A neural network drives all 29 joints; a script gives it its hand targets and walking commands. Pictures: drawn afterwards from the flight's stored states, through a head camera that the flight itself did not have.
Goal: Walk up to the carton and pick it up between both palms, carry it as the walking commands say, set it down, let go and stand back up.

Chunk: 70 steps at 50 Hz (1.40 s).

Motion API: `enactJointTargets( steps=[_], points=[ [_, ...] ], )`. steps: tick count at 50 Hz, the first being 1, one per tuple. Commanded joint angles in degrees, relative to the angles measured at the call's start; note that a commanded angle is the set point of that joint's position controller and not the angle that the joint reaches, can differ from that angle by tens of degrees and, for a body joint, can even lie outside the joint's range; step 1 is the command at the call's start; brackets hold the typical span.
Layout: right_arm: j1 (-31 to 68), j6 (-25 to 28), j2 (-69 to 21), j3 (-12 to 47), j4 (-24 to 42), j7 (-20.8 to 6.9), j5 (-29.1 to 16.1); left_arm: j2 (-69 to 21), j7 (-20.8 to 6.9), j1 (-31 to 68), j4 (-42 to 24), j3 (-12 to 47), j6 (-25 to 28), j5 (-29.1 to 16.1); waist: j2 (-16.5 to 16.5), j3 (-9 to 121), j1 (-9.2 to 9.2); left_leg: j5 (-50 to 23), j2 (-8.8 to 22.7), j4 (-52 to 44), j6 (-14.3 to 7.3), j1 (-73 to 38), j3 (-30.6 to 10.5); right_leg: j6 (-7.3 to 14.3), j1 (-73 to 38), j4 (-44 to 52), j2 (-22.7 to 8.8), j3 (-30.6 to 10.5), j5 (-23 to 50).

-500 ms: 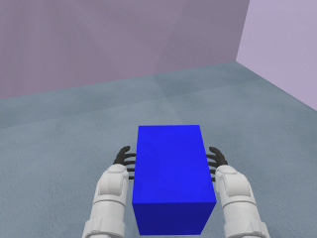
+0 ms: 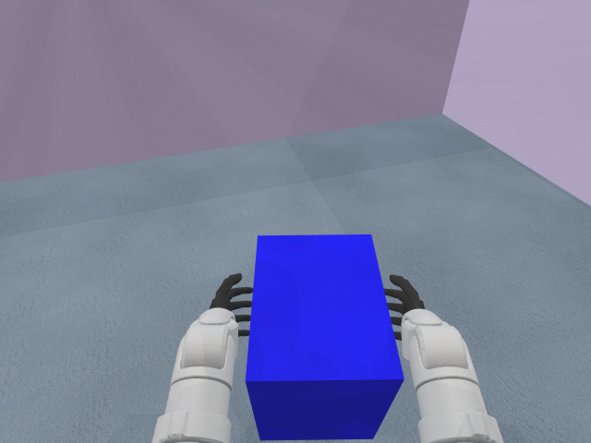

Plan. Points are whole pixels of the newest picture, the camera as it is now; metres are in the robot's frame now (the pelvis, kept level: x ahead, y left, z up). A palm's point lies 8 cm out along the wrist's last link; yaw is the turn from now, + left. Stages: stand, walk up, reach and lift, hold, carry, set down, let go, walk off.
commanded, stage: hold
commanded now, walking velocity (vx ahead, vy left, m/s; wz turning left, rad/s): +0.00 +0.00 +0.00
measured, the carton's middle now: (315, 337) +0.30 +0.00 -0.02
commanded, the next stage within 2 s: carry in 0.60 s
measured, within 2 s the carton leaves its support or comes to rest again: neither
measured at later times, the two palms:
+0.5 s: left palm (219, 317) +0.29 +0.14 +0.05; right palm (410, 319) +0.29 -0.14 +0.04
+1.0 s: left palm (292, 321) +0.27 +0.03 +0.07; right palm (502, 344) +0.24 -0.24 +0.06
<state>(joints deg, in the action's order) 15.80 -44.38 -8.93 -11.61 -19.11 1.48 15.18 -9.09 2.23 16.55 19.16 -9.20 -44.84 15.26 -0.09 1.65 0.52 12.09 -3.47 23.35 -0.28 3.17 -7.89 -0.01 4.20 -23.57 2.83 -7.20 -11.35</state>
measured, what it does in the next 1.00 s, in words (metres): lifts its left foot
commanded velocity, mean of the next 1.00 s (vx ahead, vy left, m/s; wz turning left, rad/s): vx -0.11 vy -0.09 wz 0.00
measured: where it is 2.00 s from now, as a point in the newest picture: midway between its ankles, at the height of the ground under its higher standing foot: outside the picture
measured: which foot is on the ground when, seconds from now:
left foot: down 0.00-0.92, up 0.94-1.00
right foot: down 0.00-1.00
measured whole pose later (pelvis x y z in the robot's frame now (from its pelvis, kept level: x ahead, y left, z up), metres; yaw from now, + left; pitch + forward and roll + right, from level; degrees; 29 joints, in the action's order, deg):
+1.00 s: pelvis -0.03 -0.07 -0.01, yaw -3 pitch +6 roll +1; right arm 6.6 -59.4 -7.5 -3.5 22.3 9.3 2.3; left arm -7.8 10.3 9.6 -19.5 0.3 -58.8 3.7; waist 0.7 1.1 -1.2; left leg 26.1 2.2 50.1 1.7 31.5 0.5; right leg 4.1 24.6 -33.1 2.9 0.2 -14.3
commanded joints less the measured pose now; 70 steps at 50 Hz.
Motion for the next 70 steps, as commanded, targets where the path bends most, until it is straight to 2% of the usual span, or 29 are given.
enactJointTargets(
  steps=[1, 3, 4, 5, 6, 7, 16, 18, 23, 26, 29, 30, 32, 35, 37, 41, 44, 46, 50, 53, 57, 58, 59, 60, 61, 62, 64, 66, 70],
  points=[
    [36.0, 3.6, -59.3, 31.7, 8.3, -14.5, -18.0, -60.1, -15.8, 29.3, -4.7, 28.4, 3.8, -16.6, 0.9, 11.7, 0.54, -6.2, -1.4, -2.9, 0.5, -2.0, 2.3, -0.4, -0.5, 3.3, 1.5, 2.2, 5.0],
    [35.6, 3.6, -59.0, 31.0, 7.2, -14.4, -18.3, -60.9, -15.7, 31.1, -4.6, 29.6, 3.5, -16.7, -3.0, 11.7, -0.15, -3.7, -1.7, -3.1, 0.7, -0.6, 2.7, 0.2, -1.6, 3.2, 1.4, 2.0, 3.7],
    [31.8, 2.9, -59.2, 31.0, 4.4, -14.3, -17.3, -59.3, -15.4, 29.2, -4.3, 27.8, 3.6, -16.7, 2.7, 10.6, -0.02, -4.3, -1.1, -3.1, 0.2, -1.5, 2.4, -0.3, -0.4, 3.7, 1.7, 2.5, 3.0],
    [32.9, 3.3, -59.5, 31.1, 4.9, -14.4, -17.5, -58.3, -15.4, 31.0, -4.8, 27.6, 3.7, -15.6, -1.1, 11.3, 0.55, -4.3, -1.7, -2.9, 0.5, -0.8, 2.5, -0.1, -1.1, 3.6, 1.3, 2.1, 3.7],
    [35.3, 3.5, -59.8, 33.1, 7.7, -14.5, -18.2, -59.4, -15.4, 29.8, -5.4, 28.3, 3.9, -16.2, 2.4, 12.1, 0.54, -5.0, -1.5, -2.8, 0.2, -2.5, 2.5, -0.6, -0.4, 3.8, 1.6, 2.4, 3.9],
    [33.0, 3.1, -60.2, 32.6, 6.3, -14.4, -18.2, -58.8, -15.4, 29.5, -5.2, 27.3, 3.7, -16.1, -0.8, 12.3, 1.16, -5.9, -1.7, -2.6, 0.1, -1.0, 2.7, -0.4, -1.8, 3.3, 1.1, 2.0, 5.3],
    [31.2, 3.1, -59.2, 32.1, 7.3, -13.9, -17.2, -59.3, -15.5, 29.5, -7.3, 30.0, 4.0, -17.3, 2.2, 13.4, -0.84, -9.7, -1.3, -2.7, 0.6, -3.1, 2.0, -0.6, -1.0, 3.4, 2.0, 2.5, 8.3],
    [29.4, 3.2, -60.1, 32.7, 7.2, -14.2, -18.3, -59.6, -14.9, 29.8, -9.4, 31.3, 3.8, -17.1, -3.0, 14.1, -0.15, -11.6, -1.7, -2.4, 1.1, -3.5, 2.2, -0.1, -1.7, 2.7, 1.5, 2.0, 10.4],
    [29.3, 2.7, -56.3, 29.6, 5.9, -14.4, -17.2, -58.8, -14.6, 26.5, -4.9, 28.6, 2.4, -15.4, -4.0, 9.5, -0.33, -8.1, -1.1, -3.6, 1.3, -2.3, 1.9, 0.6, -1.2, 3.3, 1.6, 2.4, 6.8],
    [31.2, 2.5, -56.7, 31.3, 7.6, -14.7, -16.8, -59.2, -14.9, 24.9, -4.3, 27.8, 2.9, -15.8, 2.9, 10.0, 0.55, -9.3, -0.9, -3.6, 0.7, -4.5, 1.5, 0.0, 0.7, 4.1, 2.0, 2.8, 6.1],
    [31.4, 3.1, -57.8, 31.7, 7.4, -14.4, -17.0, -59.1, -15.2, 28.4, -5.9, 28.9, 3.4, -16.5, 0.9, 12.1, 0.15, -8.2, -1.4, -3.0, 0.5, -3.0, 2.3, 0.0, -1.7, 3.8, 1.9, 2.4, 6.6],
    [32.9, 3.6, -56.0, 33.1, 6.7, -14.3, -16.4, -57.4, -15.1, 29.2, -5.1, 28.9, 4.0, -15.9, 0.2, 7.3, -0.92, -0.7, 11.2, -2.1, 0.2, 8.0, -2.7, 0.7, 10.6, -0.8, -6.9, 0.1, -3.5],
    [35.3, 3.2, -56.0, 34.7, 10.6, -14.2, -18.2, -57.8, -14.7, 31.9, -9.3, 30.9, 3.5, -17.7, -7.3, 4.7, -1.08, 9.3, 14.8, -6.7, -1.7, 12.8, -9.8, 0.2, 14.8, -7.2, -3.6, 0.9, -9.0],
    [32.2, 1.2, -58.4, 39.1, 18.1, -11.7, -21.2, -59.8, -13.7, 33.2, -17.3, 37.6, 1.2, -24.0, -7.0, 15.3, -0.96, -17.7, 21.2, -2.9, -6.8, 10.0, -15.3, -0.5, 15.3, -17.3, -3.1, 3.6, -10.9],
    [30.8, -0.5, -58.8, 42.6, 26.5, -9.5, -24.4, -61.3, -12.8, 30.9, -24.0, 41.2, -0.7, -27.9, -7.3, 22.0, -0.57, -44.7, 21.2, 6.7, -7.4, 2.9, -10.0, 0.7, 16.7, -12.4, -3.9, 4.3, -6.2],
    [22.3, -6.0, -57.7, 47.4, 36.6, -6.7, -28.3, -58.1, -9.2, 21.7, -34.5, 45.3, -5.7, -29.1, -4.2, 30.3, -1.95, -51.7, 15.0, 17.8, -2.9, 2.1, -0.9, 2.3, 8.9, -9.1, -5.4, 5.0, 28.9],
    [14.5, -10.3, -54.9, 47.5, 41.1, -4.3, -28.2, -54.2, -6.5, 15.1, -39.9, 44.5, -9.6, -28.0, 5.4, 29.2, -1.81, -21.7, 10.1, 23.1, 0.4, 18.1, 4.2, 6.8, -1.2, -12.6, -11.7, 1.5, 58.2],
    [15.4, -12.8, -54.9, 49.6, 48.2, -3.2, -30.3, -55.1, -5.0, 11.1, -45.3, 44.3, -11.6, -28.7, 12.9, 27.0, -0.59, 17.4, 3.5, 26.2, 1.8, 30.9, 10.8, 12.2, -8.9, -11.4, -16.5, -3.6, 77.3],
    [16.3, -17.4, -53.3, 50.9, 55.2, -1.2, -33.9, -52.3, -1.5, 7.9, -51.8, 42.3, -16.4, -27.7, 4.0, 25.0, 0.12, 17.0, 4.6, 33.3, 1.9, 33.4, 11.7, 11.5, -5.4, -9.2, -16.2, -1.3, 63.5],
    [12.9, -19.8, -49.3, 48.1, 55.4, -0.1, -32.6, -49.0, -0.1, 2.9, -48.9, 38.6, -18.5, -26.0, 7.0, 26.7, -0.1, 15.4, 4.4, 29.2, 1.4, 29.3, 13.5, 11.4, -3.2, -8.9, -15.3, 0.7, 54.8],
    [10.1, -21.7, -46.8, 44.2, 53.5, 0.5, -30.6, -47.8, 1.2, 2.9, -48.7, 38.4, -20.6, -25.8, 6.9, 22.8, -0.91, 4.5, 4.7, 13.6, -0.3, 18.5, 14.7, 11.4, 10.4, -5.9, -13.3, 0.6, 24.7],
    [8.9, -21.9, -47.1, 42.9, 52.9, 0.6, -30.5, -47.4, 1.4, 5.1, -51.6, 39.5, -20.7, -27.3, 4.3, 22.6, -1.8, -2.4, 7.3, 6.2, -0.6, 12.5, 12.5, 9.7, 15.9, -6.8, -12.3, 1.5, 17.5],
    [6.7, -22.8, -45.3, 41.4, 50.3, 0.6, -29.5, -46.0, 1.9, 5.5, -50.7, 39.8, -21.6, -26.8, -4.9, 21.0, -2.34, -9.9, 14.9, -0.8, -2.8, 5.0, 3.6, 7.0, 25.1, -13.4, -9.0, 3.4, 6.9],
    [9.6, -22.7, -44.2, 40.9, 49.9, 1.0, -29.3, -45.5, 2.1, 5.1, -49.8, 38.6, -22.2, -26.2, -19.9, 19.8, -1.16, -27.7, 32.5, -4.0, -9.9, 2.9, -19.0, 2.2, 35.8, -27.5, -1.9, 6.7, -17.6],
    [7.1, -22.8, -44.3, 40.0, 47.6, 0.9, -28.5, -44.4, 2.4, 7.0, -50.8, 39.1, -22.2, -26.3, -16.4, 16.9, -0.61, -30.3, 38.1, -4.5, -13.8, 8.3, -19.5, 0.9, 36.5, -42.3, -2.4, 4.6, -23.6],
    [11.2, -22.9, -45.2, 41.6, 50.4, 0.6, -29.2, -45.9, 2.3, 7.5, -48.5, 38.7, -22.3, -25.7, -8.4, 14.8, -0.41, -16.7, 35.0, -5.4, -13.8, 12.8, -13.1, 0.7, 34.3, -47.4, -4.0, 1.6, -19.6],
    [10.5, -22.4, -48.4, 41.3, 51.1, -0.1, -29.1, -49.3, 1.4, 12.0, -51.9, 42.2, -21.4, -28.6, -2.7, 13.7, 0.01, -7.4, 28.9, -5.9, -10.3, 16.5, -4.5, -0.1, 34.1, -50.3, -4.4, 3.1, -11.8],
    [10.7, -21.7, -49.2, 39.6, 51.1, 0.7, -27.8, -51.7, 1.0, 12.6, -50.4, 42.7, -21.5, -29.9, -4.4, 11.7, -0.07, -10.9, 22.5, -4.2, -6.5, 16.9, 3.6, -1.2, 31.6, -43.6, -3.7, 7.0, -9.7],
    [10.0, -20.9, -45.7, 39.5, 56.3, 1.6, -27.2, -51.6, 1.0, 8.8, -51.4, 43.6, -20.9, -30.6, -10.7, 16.3, -0.65, -12.6, 23.0, -4.6, -5.4, 10.8, 3.9, -2.7, 27.1, -31.3, -3.1, 10.6, -13.0]
  ],
)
